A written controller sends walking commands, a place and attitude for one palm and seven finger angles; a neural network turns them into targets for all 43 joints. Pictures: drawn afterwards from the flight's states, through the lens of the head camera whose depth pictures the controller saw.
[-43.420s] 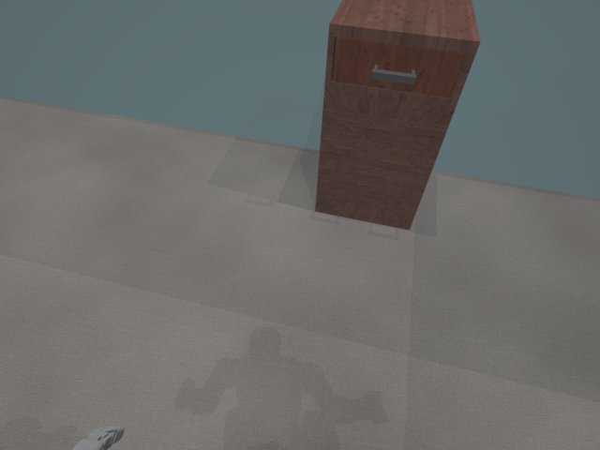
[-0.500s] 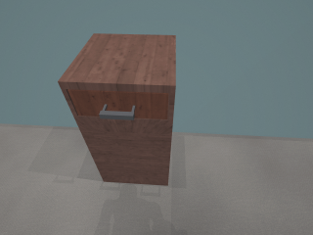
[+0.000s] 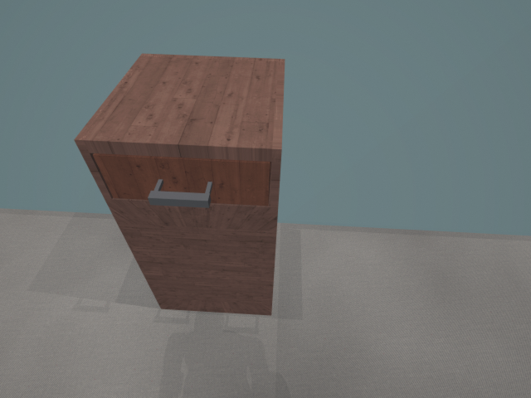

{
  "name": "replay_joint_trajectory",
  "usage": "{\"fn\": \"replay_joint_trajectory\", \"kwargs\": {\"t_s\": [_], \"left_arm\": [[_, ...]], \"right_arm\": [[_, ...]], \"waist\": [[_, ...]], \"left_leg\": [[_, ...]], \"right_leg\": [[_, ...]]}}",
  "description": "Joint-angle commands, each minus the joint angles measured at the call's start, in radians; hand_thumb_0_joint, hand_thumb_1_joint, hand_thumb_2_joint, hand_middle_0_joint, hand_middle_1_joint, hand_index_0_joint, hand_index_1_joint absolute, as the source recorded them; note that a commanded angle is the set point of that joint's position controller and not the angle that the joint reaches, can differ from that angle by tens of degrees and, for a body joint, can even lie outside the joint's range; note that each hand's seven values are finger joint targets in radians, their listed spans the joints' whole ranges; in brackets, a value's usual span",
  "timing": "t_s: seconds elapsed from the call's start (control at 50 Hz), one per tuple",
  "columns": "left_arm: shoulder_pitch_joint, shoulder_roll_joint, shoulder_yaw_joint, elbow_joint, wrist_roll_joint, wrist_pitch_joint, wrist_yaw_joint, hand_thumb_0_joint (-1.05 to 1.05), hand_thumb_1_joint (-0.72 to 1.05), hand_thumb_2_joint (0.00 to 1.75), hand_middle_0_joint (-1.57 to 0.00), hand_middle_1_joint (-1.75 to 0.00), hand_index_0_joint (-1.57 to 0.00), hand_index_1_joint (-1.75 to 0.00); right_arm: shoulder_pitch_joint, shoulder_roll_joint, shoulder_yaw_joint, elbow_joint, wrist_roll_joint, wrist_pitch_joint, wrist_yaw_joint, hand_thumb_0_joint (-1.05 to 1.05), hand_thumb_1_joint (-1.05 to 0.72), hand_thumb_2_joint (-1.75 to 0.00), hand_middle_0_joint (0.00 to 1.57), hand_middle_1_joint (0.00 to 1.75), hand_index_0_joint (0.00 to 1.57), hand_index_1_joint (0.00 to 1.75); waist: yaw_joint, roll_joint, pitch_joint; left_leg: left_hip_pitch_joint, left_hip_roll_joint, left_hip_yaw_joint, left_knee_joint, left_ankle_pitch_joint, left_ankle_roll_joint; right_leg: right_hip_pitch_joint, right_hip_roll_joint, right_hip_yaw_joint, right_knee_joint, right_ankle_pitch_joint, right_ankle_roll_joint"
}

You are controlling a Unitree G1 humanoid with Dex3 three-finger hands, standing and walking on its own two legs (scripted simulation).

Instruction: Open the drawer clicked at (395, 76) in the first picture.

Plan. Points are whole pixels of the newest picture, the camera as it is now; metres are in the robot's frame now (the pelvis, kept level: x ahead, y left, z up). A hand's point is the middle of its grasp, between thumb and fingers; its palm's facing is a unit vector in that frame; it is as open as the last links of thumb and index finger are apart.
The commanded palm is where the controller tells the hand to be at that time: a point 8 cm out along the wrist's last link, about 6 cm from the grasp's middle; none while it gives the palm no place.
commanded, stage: look again from close up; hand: left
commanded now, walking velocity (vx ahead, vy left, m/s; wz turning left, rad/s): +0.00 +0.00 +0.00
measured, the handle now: (182, 192) +0.55 +0.22 -0.05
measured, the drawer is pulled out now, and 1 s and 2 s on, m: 0.00 0.00 0.00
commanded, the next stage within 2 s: raise the hand with hooked fingers in 0.22 s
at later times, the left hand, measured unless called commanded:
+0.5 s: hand out of the picture +0.14 +0.21 -0.08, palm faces -0.04 -0.80 -0.60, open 7.4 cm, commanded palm +0.12 +0.21 -0.05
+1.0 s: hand (131, 324) +0.23 +0.23 -0.02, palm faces +0.11 -0.10 -0.99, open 10.1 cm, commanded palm +0.19 +0.22 +0.02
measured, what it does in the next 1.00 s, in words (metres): stands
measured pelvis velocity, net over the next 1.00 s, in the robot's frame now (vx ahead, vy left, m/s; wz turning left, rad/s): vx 0.03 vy -0.01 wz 0.03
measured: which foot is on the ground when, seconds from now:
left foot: down 0.00-1.00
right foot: down 0.00-1.00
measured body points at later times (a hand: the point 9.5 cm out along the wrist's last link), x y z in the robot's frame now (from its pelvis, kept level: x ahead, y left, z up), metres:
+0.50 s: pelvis +0.01 +0.00 -0.01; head +0.00 -0.03 +0.44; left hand +0.14 +0.25 -0.04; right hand +0.09 -0.25 -0.14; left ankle -0.02 +0.11 -0.74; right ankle +0.05 -0.11 -0.74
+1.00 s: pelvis +0.03 -0.01 -0.05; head +0.07 -0.03 +0.40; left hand +0.22 +0.23 +0.03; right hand +0.30 -0.18 -0.12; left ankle -0.02 +0.11 -0.74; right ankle +0.05 -0.11 -0.74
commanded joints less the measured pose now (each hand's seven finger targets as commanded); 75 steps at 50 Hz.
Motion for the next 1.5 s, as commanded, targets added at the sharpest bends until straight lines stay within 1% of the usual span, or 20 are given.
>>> {"fn": "replay_joint_trajectory", "kwargs": {"t_s": [0.0,0.28,0.3,0.32,0.34,0.36,0.38,0.4,0.48,0.54,0.56,0.6,0.64,0.7,0.76,0.88,1.04,1.1,1.24,1.48], "left_arm": [[0.055,0.076,0.021,-0.025,-0.001,-0.019,0.007,0.0,0.9,0.9,-0.2,-0.3,-0.2,-0.3],[0.056,0.07,0.023,-0.018,-0.001,-0.023,0.008,0.0,0.9,0.9,-0.2,-0.3,-0.2,-0.3],[0.134,0.134,0.027,0.02,0.007,-0.031,0.052,0.0,0.9,0.9,-0.2,-0.3,-0.2,-0.3],[-0.707,0.384,-0.06,-1.498,0.102,-0.211,0.045,0.0,0.88,0.89,-0.2,-0.32,-0.2,-0.32],[-0.301,0.343,0.006,-1.219,0.125,-0.113,0.133,0.0,0.85,0.88,-0.2,-0.33,-0.2,-0.33],[-0.241,0.241,-0.009,-1.164,0.075,-0.04,0.194,0.0,0.83,0.87,-0.21,-0.34,-0.21,-0.34],[0.063,0.066,-0.11,-0.965,0.115,0.063,0.203,0.0,0.81,0.86,-0.21,-0.36,-0.21,-0.36],[-0.086,0.075,-0.156,-1.183,0.137,0.057,0.2,0.0,0.78,0.85,-0.21,-0.37,-0.21,-0.37],[-0.038,0.106,-0.227,-1.171,0.5,0.033,0.269,0.0,0.69,0.81,-0.22,-0.43,-0.22,-0.43],[0.33,0.1,-0.181,-1.034,0.733,0.035,0.324,0.0,0.62,0.78,-0.22,-0.48,-0.22,-0.48],[0.435,0.138,-0.126,-0.995,0.797,0.023,0.331,0.0,0.6,0.77,-0.22,-0.5,-0.22,-0.5],[0.427,0.188,-0.071,-1.056,0.895,-0.015,0.344,0.0,0.55,0.75,-0.22,-0.53,-0.22,-0.53],[0.367,0.226,-0.031,-1.121,0.963,-0.054,0.372,0.0,0.5,0.73,-0.23,-0.55,-0.23,-0.55],[0.246,0.271,0.012,-1.277,1.044,-0.07,0.442,0.0,0.43,0.7,-0.23,-0.6,-0.23,-0.6],[0.021,0.336,0.038,-1.473,1.096,-0.08,0.504,0.0,0.36,0.67,-0.24,-0.64,-0.24,-0.64],[-0.181,0.299,-0.037,-1.49,1.079,-0.117,0.506,0.0,0.22,0.61,-0.25,-0.74,-0.25,-0.74],[0.15,0.325,0.004,-1.292,1.012,0.031,0.338,0.0,0.04,0.53,-0.26,-0.86,-0.26,-0.86],[0.127,0.39,0.067,-1.388,1.021,0.038,0.332,0.0,-0.03,0.5,-0.27,-0.9,-0.27,-0.9],[-0.162,0.407,0.081,-1.485,1.034,-0.033,0.381,0.0,-0.2,0.43,-0.28,-1.0,-0.28,-1.0],[-0.326,0.464,0.061,-1.318,0.975,0.066,0.231,0.0,-0.48,0.31,-0.3,-1.18,-0.3,-1.18]], "right_arm": [[0.081,-0.078,-0.013,-0.01,-0.002,-0.014,-0.007,0.0,-0.9,-0.9,0.2,0.3,0.2,0.3],[0.074,-0.076,-0.017,0.009,-0.001,-0.017,-0.011,0.0,-0.9,-0.9,0.2,0.3,0.2,0.3],[-0.08,-0.126,-0.031,-0.065,0.007,-0.024,-0.001,0.0,-0.9,-0.9,0.2,0.3,0.2,0.3],[-0.101,-0.29,-0.007,-0.428,0.068,-0.169,-0.053,0.0,-0.9,-0.9,0.2,0.3,0.2,0.3],[-0.214,-0.217,-0.019,-0.377,0.064,-0.268,-0.094,0.0,-0.9,-0.9,0.2,0.3,0.2,0.3],[-0.179,-0.216,-0.048,-0.316,0.082,-0.305,-0.097,0.0,-0.9,-0.9,0.2,0.3,0.2,0.3],[-0.151,-0.152,-0.032,-0.319,0.093,-0.308,-0.091,0.0,-0.9,-0.9,0.2,0.3,0.2,0.3],[-0.178,-0.185,-0.029,-0.406,0.1,-0.328,-0.083,0.0,-0.9,-0.9,0.2,0.3,0.2,0.3],[-0.191,-0.25,-0.047,-0.519,0.015,-0.334,-0.054,0.0,-0.9,-0.9,0.2,0.3,0.2,0.3],[-0.273,-0.261,-0.084,-0.645,-0.03,-0.223,0.003,0.0,-0.9,-0.9,0.2,0.3,0.2,0.3],[-0.283,-0.258,-0.091,-0.662,-0.031,-0.169,0.024,0.0,-0.9,-0.9,0.2,0.3,0.2,0.3],[-0.346,-0.235,-0.077,-0.71,-0.028,-0.066,0.055,0.0,-0.9,-0.9,0.2,0.3,0.2,0.3],[-0.385,-0.217,-0.068,-0.752,-0.024,-0.009,0.075,0.0,-0.9,-0.9,0.2,0.3,0.2,0.3],[-0.394,-0.196,-0.076,-0.783,-0.037,0.043,0.092,0.0,-0.9,-0.9,0.2,0.3,0.2,0.3],[-0.346,-0.197,-0.081,-0.763,-0.056,0.06,0.087,0.0,-0.9,-0.9,0.2,0.3,0.2,0.3],[-0.34,-0.212,-0.085,-0.718,-0.08,0.024,0.075,0.0,-0.9,-0.9,0.2,0.3,0.2,0.3],[-0.368,-0.194,-0.04,-0.746,-0.015,0.058,0.083,0.0,-0.9,-0.9,0.2,0.3,0.2,0.3],[-0.363,-0.19,-0.031,-0.741,-0.016,0.053,0.076,0.0,-0.9,-0.9,0.2,0.3,0.2,0.3],[-0.31,-0.202,-0.073,-0.688,-0.044,0.041,0.051,0.0,-0.9,-0.9,0.2,0.3,0.2,0.3],[-0.358,-0.227,-0.072,-0.668,0.003,0.064,0.027,0.0,-0.9,-0.9,0.2,0.3,0.2,0.3]], "waist": [[0.008,0.0,0.107],[0.007,-0.004,0.065],[0.059,-0.043,0.111],[-0.055,0.247,-0.389],[0.025,0.357,-0.254],[0.002,0.305,-0.161],[0.01,0.17,-0.073],[-0.006,0.104,0.009],[-0.04,-0.184,0.032],[0.061,-0.271,0.031],[0.111,-0.254,-0.009],[0.14,-0.307,-0.068],[0.154,-0.258,-0.105],[0.164,0.043,-0.214],[0.114,0.167,-0.4],[-0.002,0.05,-0.321],[0.107,-0.173,-0.283],[0.129,-0.066,-0.306],[0.063,0.056,-0.341],[0.091,0.003,-0.248]], "left_leg": [[-0.145,0.076,-0.088,-0.127,0.016,0.024],[-0.091,0.087,-0.08,-0.121,0.098,0.017],[-0.146,0.099,-0.028,0.069,0.101,-0.015],[0.074,-0.007,-0.049,-0.104,0.165,0.03],[0.027,0.001,-0.031,-0.115,0.208,0.029],[-0.058,0.006,-0.037,-0.116,0.074,0.001],[-0.128,0.008,-0.051,-0.116,-0.002,0.005],[-0.165,0.003,-0.079,-0.112,-0.048,0.009],[-0.247,-0.048,-0.096,0.041,-0.104,0.023],[-0.3,-0.071,-0.075,0.092,-0.064,0.007],[-0.328,-0.073,-0.06,0.09,-0.012,-0.001],[-0.385,-0.07,-0.038,0.099,0.066,-0.01],[-0.394,-0.068,-0.024,0.11,0.099,-0.011],[-0.314,-0.068,-0.017,0.158,0.176,-0.008],[-0.194,-0.052,-0.064,0.261,0.316,-0.006],[-0.205,-0.045,-0.089,0.378,0.198,0.017],[-0.351,-0.037,-0.069,0.206,0.189,-0.001],[-0.324,-0.035,-0.057,0.182,0.305,0.003],[-0.176,-0.033,-0.067,0.177,0.318,0.014],[-0.164,-0.027,-0.058,0.054,0.306,0.01]], "right_leg": [[0.055,-0.08,0.105,-0.098,-0.001,-0.034],[0.093,-0.076,0.089,-0.088,0.111,-0.034],[0.075,-0.142,0.134,-0.039,0.487,-0.02],[0.203,-0.022,0.183,0.022,0.172,-0.032],[0.137,0.006,0.073,0.067,0.007,-0.062],[0.06,0.019,0.032,0.066,-0.087,-0.044],[0.012,0.024,0.01,0.046,-0.108,-0.032],[-0.025,0.017,0.011,0.03,-0.13,-0.023],[-0.227,0.035,0.061,0.044,-0.343,-0.031],[-0.192,0.041,0.107,0.006,-0.401,-0.051],[-0.125,0.039,0.139,0.013,-0.317,-0.061],[-0.052,0.032,0.156,0.084,-0.096,-0.068],[-0.034,0.035,0.164,0.131,-0.001,-0.07],[-0.048,0.052,0.174,0.208,0.113,-0.095],[-0.18,0.066,0.197,0.288,0.165,-0.096],[-0.41,0.051,0.172,0.288,0.012,-0.067],[-0.025,0.045,0.116,0.234,0.182,-0.042],[0.068,0.033,0.134,0.242,0.327,-0.048],[-0.016,0.031,0.119,0.194,0.261,-0.051],[0.089,0.021,0.065,0.109,0.197,-0.041]]}}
